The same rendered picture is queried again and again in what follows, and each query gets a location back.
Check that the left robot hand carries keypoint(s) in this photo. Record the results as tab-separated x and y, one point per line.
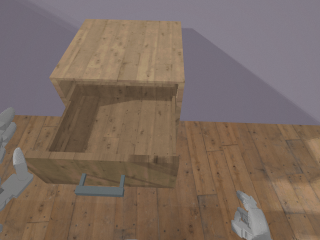
18	182

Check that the handle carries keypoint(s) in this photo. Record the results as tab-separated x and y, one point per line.
101	191

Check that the right robot hand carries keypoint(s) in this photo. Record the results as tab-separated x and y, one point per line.
255	222

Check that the drawer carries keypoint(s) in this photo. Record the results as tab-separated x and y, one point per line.
107	131

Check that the cabinet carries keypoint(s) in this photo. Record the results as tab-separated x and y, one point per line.
124	53

